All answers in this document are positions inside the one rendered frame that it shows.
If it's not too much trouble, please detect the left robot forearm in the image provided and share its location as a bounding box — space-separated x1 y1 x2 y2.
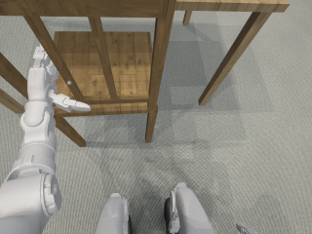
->
0 100 58 190

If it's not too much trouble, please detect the robot right hand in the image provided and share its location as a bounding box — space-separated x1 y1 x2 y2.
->
236 222 257 234

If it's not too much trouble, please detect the left robot shin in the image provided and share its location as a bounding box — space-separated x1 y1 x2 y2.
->
104 193 129 234

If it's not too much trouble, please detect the chair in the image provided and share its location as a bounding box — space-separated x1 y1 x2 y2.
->
0 0 176 147

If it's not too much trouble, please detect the robot left hand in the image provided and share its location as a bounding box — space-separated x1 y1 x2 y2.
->
27 44 92 112

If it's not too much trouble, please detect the robot shin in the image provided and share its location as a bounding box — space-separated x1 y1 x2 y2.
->
169 182 186 233
104 193 129 234

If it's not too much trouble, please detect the right robot shin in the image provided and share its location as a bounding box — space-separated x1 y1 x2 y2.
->
169 182 186 233

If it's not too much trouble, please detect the robot left upper arm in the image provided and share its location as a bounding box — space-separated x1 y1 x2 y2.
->
0 173 62 234

